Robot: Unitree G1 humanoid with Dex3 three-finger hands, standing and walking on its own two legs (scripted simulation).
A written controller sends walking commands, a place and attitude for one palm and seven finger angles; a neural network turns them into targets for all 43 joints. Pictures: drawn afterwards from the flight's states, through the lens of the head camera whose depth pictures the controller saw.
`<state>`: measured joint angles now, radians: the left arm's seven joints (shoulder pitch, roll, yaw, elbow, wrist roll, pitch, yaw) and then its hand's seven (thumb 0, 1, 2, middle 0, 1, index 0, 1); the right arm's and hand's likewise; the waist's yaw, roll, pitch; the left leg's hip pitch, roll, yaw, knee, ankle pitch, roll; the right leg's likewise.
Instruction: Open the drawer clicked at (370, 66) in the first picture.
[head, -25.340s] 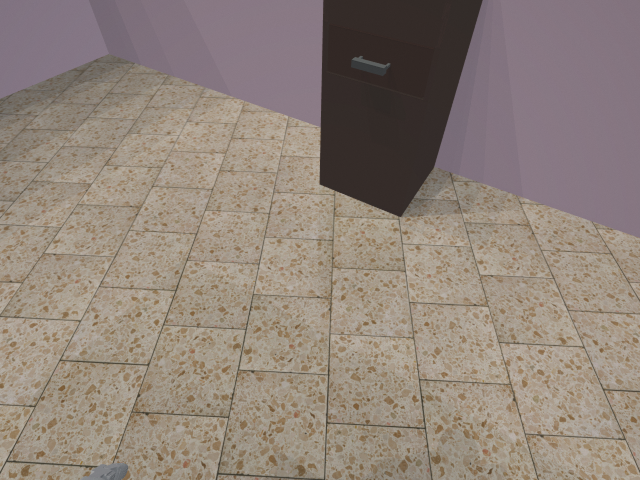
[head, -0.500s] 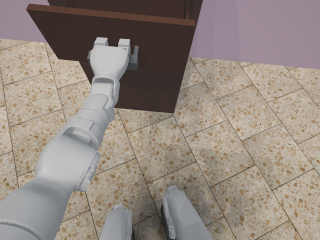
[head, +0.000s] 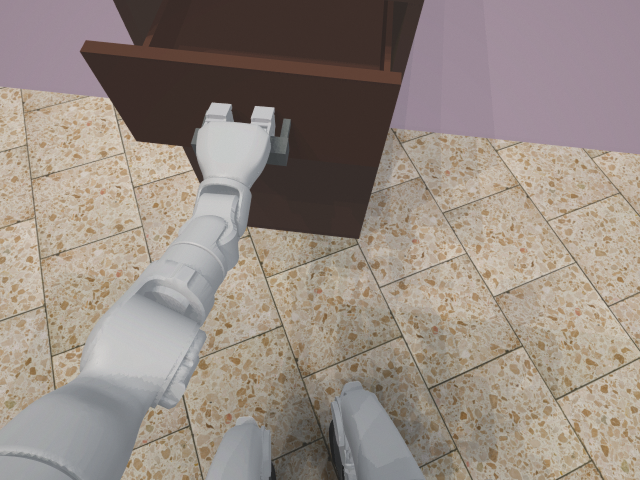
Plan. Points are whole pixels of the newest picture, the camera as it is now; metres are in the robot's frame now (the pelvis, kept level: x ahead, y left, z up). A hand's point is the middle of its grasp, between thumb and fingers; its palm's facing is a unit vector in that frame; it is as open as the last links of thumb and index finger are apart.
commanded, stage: pull the drawer open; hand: left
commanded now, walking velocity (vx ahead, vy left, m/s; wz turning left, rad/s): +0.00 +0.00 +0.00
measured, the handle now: (244, 134) +0.56 +0.03 +0.01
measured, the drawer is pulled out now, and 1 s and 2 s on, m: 0.14 0.16 0.17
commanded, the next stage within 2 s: none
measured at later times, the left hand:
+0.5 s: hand (238, 182) +0.50 +0.04 -0.01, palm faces +0.00 +0.02 -1.00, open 6.0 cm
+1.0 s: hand (238, 184) +0.50 +0.05 -0.01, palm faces +0.00 +0.01 -1.00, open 6.0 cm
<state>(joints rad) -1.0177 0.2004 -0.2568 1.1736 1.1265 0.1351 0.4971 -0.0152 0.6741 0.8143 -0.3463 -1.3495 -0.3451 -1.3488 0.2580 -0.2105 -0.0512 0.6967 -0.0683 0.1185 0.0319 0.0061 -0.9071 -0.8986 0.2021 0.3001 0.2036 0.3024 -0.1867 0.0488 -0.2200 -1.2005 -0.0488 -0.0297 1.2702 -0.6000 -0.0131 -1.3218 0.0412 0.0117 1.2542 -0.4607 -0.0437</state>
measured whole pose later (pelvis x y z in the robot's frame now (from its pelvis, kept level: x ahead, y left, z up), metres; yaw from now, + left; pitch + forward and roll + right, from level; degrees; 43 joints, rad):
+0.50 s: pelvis +0.00 +0.00 +0.00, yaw +0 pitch +29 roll +2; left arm -0.96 0.19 -0.25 1.16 1.13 0.11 0.52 -0.01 0.68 0.82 -0.34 -1.35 -0.34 -1.35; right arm 0.24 -0.21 -0.05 0.69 -0.06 0.13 0.02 0.01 -0.91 -0.90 0.20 0.30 0.20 0.30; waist -0.17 0.04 -0.22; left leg -1.17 -0.05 -0.03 1.25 -0.59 -0.02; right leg -1.29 0.04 0.01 1.24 -0.46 -0.05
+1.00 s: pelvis +0.00 +0.00 +0.01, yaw +0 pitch +29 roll +2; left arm -0.95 0.19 -0.25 1.15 1.13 0.11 0.53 -0.01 0.67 0.83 -0.34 -1.35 -0.35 -1.35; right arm 0.25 -0.21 -0.05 0.70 -0.06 0.13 0.02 0.01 -0.91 -0.90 0.20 0.30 0.20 0.30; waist -0.17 0.04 -0.22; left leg -1.16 -0.05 -0.02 1.24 -0.59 -0.01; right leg -1.29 0.04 0.02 1.23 -0.45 -0.04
